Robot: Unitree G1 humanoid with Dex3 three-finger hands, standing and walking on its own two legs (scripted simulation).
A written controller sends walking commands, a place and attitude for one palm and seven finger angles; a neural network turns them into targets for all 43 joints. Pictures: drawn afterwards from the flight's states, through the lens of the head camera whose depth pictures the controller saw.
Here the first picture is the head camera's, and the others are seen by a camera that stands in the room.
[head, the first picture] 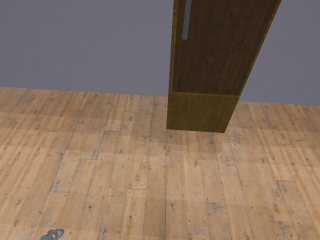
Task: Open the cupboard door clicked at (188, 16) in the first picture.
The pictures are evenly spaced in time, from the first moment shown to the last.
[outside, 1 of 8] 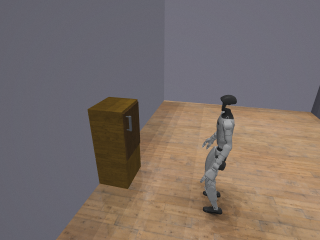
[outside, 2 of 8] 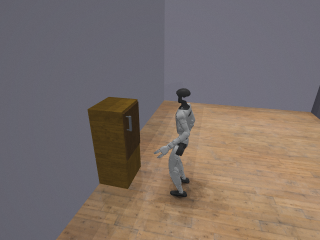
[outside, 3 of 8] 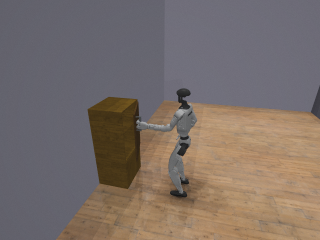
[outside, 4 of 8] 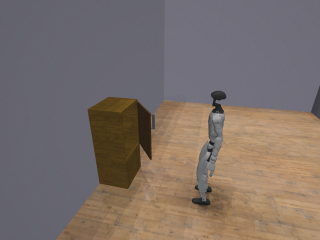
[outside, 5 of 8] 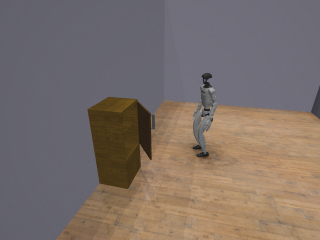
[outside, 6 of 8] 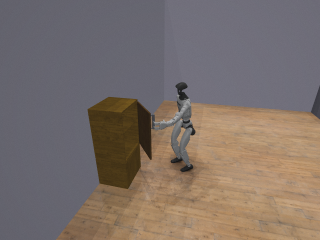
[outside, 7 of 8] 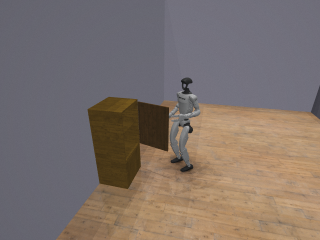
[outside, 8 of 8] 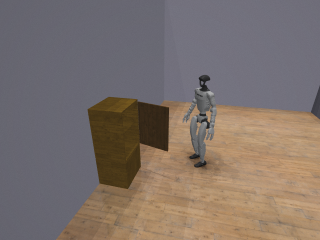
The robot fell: no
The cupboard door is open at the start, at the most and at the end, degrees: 0 76 75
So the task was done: yes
